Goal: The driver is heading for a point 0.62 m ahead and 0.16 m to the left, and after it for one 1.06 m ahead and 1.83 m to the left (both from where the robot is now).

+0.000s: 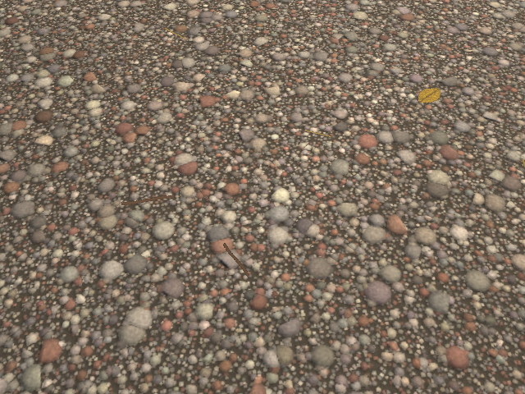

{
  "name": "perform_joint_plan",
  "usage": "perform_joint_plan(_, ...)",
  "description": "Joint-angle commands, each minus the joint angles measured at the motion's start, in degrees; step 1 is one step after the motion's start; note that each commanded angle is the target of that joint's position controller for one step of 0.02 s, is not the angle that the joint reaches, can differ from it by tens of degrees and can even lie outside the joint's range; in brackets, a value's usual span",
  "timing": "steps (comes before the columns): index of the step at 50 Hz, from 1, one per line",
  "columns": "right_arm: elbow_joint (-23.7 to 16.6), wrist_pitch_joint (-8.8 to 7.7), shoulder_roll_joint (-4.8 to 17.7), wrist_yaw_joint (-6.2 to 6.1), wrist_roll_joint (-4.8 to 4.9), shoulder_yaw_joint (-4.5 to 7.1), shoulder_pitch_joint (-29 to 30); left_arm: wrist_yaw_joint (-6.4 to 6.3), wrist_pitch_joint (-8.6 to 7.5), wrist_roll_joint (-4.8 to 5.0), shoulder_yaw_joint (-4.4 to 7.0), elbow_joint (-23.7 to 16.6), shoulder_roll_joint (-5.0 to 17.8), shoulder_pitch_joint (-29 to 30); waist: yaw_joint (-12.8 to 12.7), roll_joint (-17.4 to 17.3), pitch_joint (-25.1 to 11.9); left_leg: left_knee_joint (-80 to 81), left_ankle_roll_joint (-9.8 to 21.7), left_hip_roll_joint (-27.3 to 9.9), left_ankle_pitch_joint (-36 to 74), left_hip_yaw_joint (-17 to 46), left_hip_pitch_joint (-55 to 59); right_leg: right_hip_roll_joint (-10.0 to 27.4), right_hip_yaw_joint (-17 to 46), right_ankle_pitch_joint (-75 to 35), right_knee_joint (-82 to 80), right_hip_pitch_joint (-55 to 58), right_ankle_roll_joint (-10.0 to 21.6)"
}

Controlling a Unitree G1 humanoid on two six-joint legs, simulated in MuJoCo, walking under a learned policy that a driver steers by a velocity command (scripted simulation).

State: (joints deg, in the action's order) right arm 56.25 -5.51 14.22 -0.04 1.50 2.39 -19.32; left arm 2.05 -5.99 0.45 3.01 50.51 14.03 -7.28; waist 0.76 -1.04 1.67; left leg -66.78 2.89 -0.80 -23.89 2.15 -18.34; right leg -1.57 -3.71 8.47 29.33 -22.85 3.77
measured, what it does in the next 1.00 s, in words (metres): walks ahead: left foot, then right foot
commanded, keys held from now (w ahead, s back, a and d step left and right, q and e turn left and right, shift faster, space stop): w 0.74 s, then q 0.26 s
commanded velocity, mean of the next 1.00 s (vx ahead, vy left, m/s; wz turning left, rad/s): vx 0.45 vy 0.00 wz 0.06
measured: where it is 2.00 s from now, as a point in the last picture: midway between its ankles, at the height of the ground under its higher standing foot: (261, 347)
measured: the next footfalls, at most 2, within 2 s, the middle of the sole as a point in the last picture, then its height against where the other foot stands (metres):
left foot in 0.46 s outside the picture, level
right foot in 0.96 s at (301, 305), level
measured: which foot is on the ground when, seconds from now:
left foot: up 0.00-0.44, down 0.46-0.98, up 1.00-1.00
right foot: down 0.00-0.48, up 0.50-0.94, down 0.96-1.00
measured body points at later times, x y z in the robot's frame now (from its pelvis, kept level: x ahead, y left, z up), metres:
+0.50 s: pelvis +0.27 +0.05 -0.01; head +0.31 +0.06 +0.44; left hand +0.23 +0.32 -0.16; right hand +0.48 -0.19 -0.11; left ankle +0.39 +0.15 -0.73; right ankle +0.09 -0.08 -0.70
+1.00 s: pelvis +0.52 +0.03 -0.01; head +0.56 +0.03 +0.44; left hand +0.71 +0.29 -0.10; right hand +0.52 -0.24 -0.15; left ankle +0.39 +0.15 -0.72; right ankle +0.66 -0.07 -0.73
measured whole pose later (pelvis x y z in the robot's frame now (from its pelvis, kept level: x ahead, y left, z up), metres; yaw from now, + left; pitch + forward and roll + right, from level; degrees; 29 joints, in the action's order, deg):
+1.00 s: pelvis +0.52 +0.03 -0.01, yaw +5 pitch +2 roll +2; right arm 55.6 -2.5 14.3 -1.4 0.6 3.6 -20.2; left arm 0.0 -5.7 -1.2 3.1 49.0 13.4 0.2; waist 4.2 0.7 1.8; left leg -35.3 0.6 2.7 -28.0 2.2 -7.9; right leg 1.4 0.4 1.3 27.0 -27.9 1.3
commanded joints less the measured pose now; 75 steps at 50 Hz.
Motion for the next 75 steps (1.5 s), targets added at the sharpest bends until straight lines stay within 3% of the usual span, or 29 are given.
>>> perform_joint_plan(1,-4.65,-0.89,5.87,-0.55,-0.34,1.91,1.43,0.08,-0.64,-1.0,0.76,-0.98,4.5,-3.63,-0.71,4.08,-5.01,-2.65,0.68,-7.25,7.54,2.74,-16.59,15.79,20.33,-5.49,-17.54,16.36,9.51)
perform_joint_plan(6,-6.23,1.21,3.96,-1.02,-1.02,2.15,5.16,-0.96,-0.84,-0.72,1.39,1.62,7.14,-7.6,-0.03,3.69,-0.84,7.89,-1.63,-8.68,15.16,1.42,-20.03,14.26,13.38,-10.37,-22.6,12.56,10.5)
perform_joint_plan(12,-9.5,0.6,2.38,-0.14,-0.96,1.6,16.8,-2.17,0.11,-0.01,1.29,3.62,7.84,-12.89,-3.45,4.0,1.22,27.04,-2.36,-6.35,29.82,-1.05,-20.99,11.93,7.83,-10.86,-23.19,16.34,7.65)
perform_joint_plan(17,-12.36,-0.01,2.49,1.44,-0.29,0.98,24.35,-2.37,1.2,0.41,1.63,6.16,8.48,-17.35,-5.7,4.22,3.56,34.81,-1.39,-4.65,26.76,-1.86,-22.43,15.09,7.98,-11.06,-20.01,24.76,7.55)
perform_joint_plan(20,-12.95,-0.59,4.09,2.33,-0.14,1.34,23.05,-2.73,1.93,0.64,2.18,6.56,9.5,-16.39,-3.51,5.53,2.37,37.45,0.8,-3.23,20.92,-2.48,-17.96,17.06,8.35,-18.46,-15.66,28.23,6.24)
perform_joint_plan(22,-9.9,-0.77,7.21,2.12,-0.44,3.07,12.28,-2.78,2.41,0.66,2.2,5.92,9.71,-13.53,2.66,6.04,-4.08,39.21,3.15,0.49,20.14,-5.55,-1.76,14.26,5.62,-35.15,-3.79,26.43,4.28)
perform_joint_plan(23,-6.85,-0.73,10.54,1.63,-0.81,4.5,1.61,-2.76,2.45,0.17,1.48,5.11,8.01,-13.13,6.74,3.94,-11.21,37.48,5.63,-2.51,21.82,-2.18,14.7,11.08,3.33,-31.59,9.57,18.35,2.42)
perform_joint_plan(24,-5.3,-0.44,16.18,1.29,-1.9,5.89,-6.52,-2.27,1.54,-0.27,-0.29,4.31,2.18,-19.02,5.92,-8.1,-20.48,38.81,13.9,-17.55,15.42,21.54,38.77,2.57,0.22,-9.44,32.94,-5.08,-1.78)
perform_joint_plan(25,-4.91,-0.23,13.2,1.45,-1.27,4.81,-7.35,-1.9,0.09,0.12,-0.7,5.08,1.66,-19.12,5.88,-13.56,-24.85,48.29,16.62,-22.45,10.2,39.43,42.79,-1.66,7.69,23.44,43.7,-14.88,-2.05)
perform_joint_plan(26,-5.48,-0.35,9.9,1.46,-0.9,3.63,-3.04,-1.59,-0.91,1.74,0.81,3.8,7.17,-14.39,5.47,-10.03,-17.42,49.39,13.64,-20.55,6.85,33.35,36.57,2.19,10.52,21.73,48.35,-20.19,-0.72)
perform_joint_plan(28,-7.33,-0.42,6.25,1.66,-1.48,2.4,6.28,-2.07,-1.07,1.64,1.17,2.16,7.45,-7.85,2.18,-2.5,-6.35,52.99,10.72,-16.19,13.15,19.15,18.56,7.67,7.5,12.05,43.22,-18.33,0.03)
perform_joint_plan(29,-7.48,-0.75,4.72,1.83,-1.97,1.92,8.36,-2.44,-0.29,0.99,1.62,2.41,6.82,-8.54,-0.01,-3.28,-4.63,54.86,9.67,-14.08,15.92,15.0,12.93,9.6,7.94,9.06,39.55,-14.53,0.06)
perform_joint_plan(31,-6.68,-1.0,4.32,2.03,-1.97,1.81,8.33,-2.63,1.29,0.71,1.49,3.3,4.17,-10.95,-1.82,-4.02,-3.5,57.86,9.87,-12.18,18.41,10.76,7.67,10.31,7.48,6.62,36.34,-10.34,-0.52)
perform_joint_plan(34,-5.09,-1.2,6.8,1.11,-1.96,2.36,5.16,-2.96,2.04,0.19,1.84,1.78,4.32,-6.81,-1.67,-2.47,-0.94,60.16,10.83,-12.02,22.94,7.49,7.64,10.83,7.15,0.13,29.34,-15.13,-2.11)
perform_joint_plan(44,-1.61,1.51,8.51,-0.86,-0.83,2.5,-2.32,-1.65,0.81,-0.31,1.04,-3.77,3.25,9.59,2.2,-3.92,0.4,50.78,7.02,-9.02,42.03,2.74,12.68,3.5,4.57,-13.38,1.6,-8.73,-3.63)
perform_joint_plan(48,-3.76,2.43,8.22,-1.7,-0.28,3.01,1.88,-2.16,-0.2,-1.34,2.99,-1.08,9.17,-1.37,-3.77,-3.7,-6.19,35.94,2.76,-6.05,41.01,5.98,13.79,3.24,5.33,-19.14,-7.07,7.13,-0.49)
perform_joint_plan(49,-6.2,2.3,5.42,-1.67,-1.17,2.08,2.44,-2.77,-0.37,-2.65,3.74,-0.43,13.12,-8.16,-5.28,2.71,-14.81,21.77,0.22,-1.33,25.61,3.41,4.38,12.83,12.57,-40.86,-2.3,23.7,2.78)
perform_joint_plan(50,-4.78,2.21,-1.07,-1.42,-1.46,0.45,-8.91,-2.93,0.61,-2.35,3.68,-1.11,14.81,-8.23,-0.93,17.18,-23.43,2.7,-3.33,6.16,-18.3,0.11,-13.3,28.92,26.58,-58.61,1.88,41.98,12.29)
perform_joint_plan(51,-4.36,2.49,4.63,-1.33,-0.23,1.52,-10.34,-2.68,1.55,-1.25,2.94,-2.71,11.44,-8.03,-2.66,14.97,-28.7,-4.82,-3.64,3.52,-19.15,5.0,-15.35,28.7,31.14,-41.06,-2.37,39.37,13.56)
perform_joint_plan(52,-5.62,3.3,8.14,-1.62,0.68,2.78,-4.52,-2.95,2.12,-0.95,2.15,-3.81,8.47,-4.21,-2.79,10.25,-21.47,-6.95,-4.18,1.05,-14.33,3.39,-19.3,25.31,25.67,-27.96,-5.34,32.64,11.35)
perform_joint_plan(53,-6.65,4.51,7.79,-2.21,0.53,3.01,-1.22,-3.35,2.64,-0.87,1.67,-4.04,7.2,-0.6,-1.78,7.47,-15.38,-5.75,-4.93,-1.03,-10.17,1.65,-20.36,22.44,21.38,-17.74,-8.14,25.0,9.37)
perform_joint_plan(56,-7.85,7.86,5.77,-3.1,-0.42,3.7,-1.36,-3.79,3.51,-2.38,1.56,-4.09,7.05,5.26,1.22,10.05,-7.12,-2.57,-5.84,-2.96,-2.93,-0.6,-11.69,18.16,11.95,-2.3,-15.66,5.33,8.69)
perform_joint_plan(64,-12.49,8.38,5.45,-1.42,-0.7,3.7,4.45,-5.23,4.64,-1.16,2.75,-3.27,10.61,6.81,0.72,8.53,-8.14,16.61,-4.11,-3.83,5.05,-3.94,-4.51,20.61,2.88,-3.68,-17.34,6.85,9.22)
perform_joint_plan(69,-12.42,8.85,6.77,-0.07,-1.14,4.67,1.65,-4.63,6.35,0.8,3.02,-2.07,10.8,5.71,2.66,6.89,-7.54,34.62,0.55,-0.6,10.18,-7.33,5.66,19.57,-0.8,3.19,-9.53,8.06,3.44)
perform_joint_plan(70,-12.13,8.79,8.72,-0.31,-1.58,5.4,-0.11,-4.29,6.87,0.94,2.72,-0.85,8.72,3.13,2.88,1.66,-5.52,42.23,3.22,-1.93,14.77,-2.24,9.19,16.09,-4.03,7.9,-1.35,3.83,-0.76)
perform_joint_plan(71,-13.37,8.74,15.28,-1.44,-1.73,6.72,-0.66,-3.58,7.05,-0.96,1.98,-1.93,5.24,2.06,0.3,-15.96,-3.63,47.34,9.33,-16.46,30.86,18.5,15.02,7.89,-10.09,23.19,17.96,-10.92,-7.0)
perform_joint_plan(72,-15.33,7.52,18.13,-1.21,-3.32,6.67,0.92,-4.07,6.55,-1.47,2.5,-4.99,6.44,7.88,1.58,-16.54,-3.34,50.3,17.38,-21.37,30.29,27.98,9.47,2.22,-0.34,29.82,28.79,-17.74,-7.86)
perform_joint_plan(73,-15.68,6.02,16.29,-0.87,-3.88,6.35,2.83,-4.37,6.51,-0.84,3.03,-5.63,8.17,10.53,1.63,-10.39,-3.65,51.24,15.86,-18.42,25.63,23.89,8.44,2.79,4.4,25.44,33.73,-18.23,-6.63)
perform_joint_plan(75,-16.94,4.76,13.26,-1.2,-1.91,5.57,8.65,-5.23,6.64,-0.73,3.77,-3.3,9.09,6.92,-1.29,-5.98,-4.61,49.92,9.35,-13.79,21.43,17.31,9.03,4.05,6.62,15.89,34.39,-18.14,-5.43)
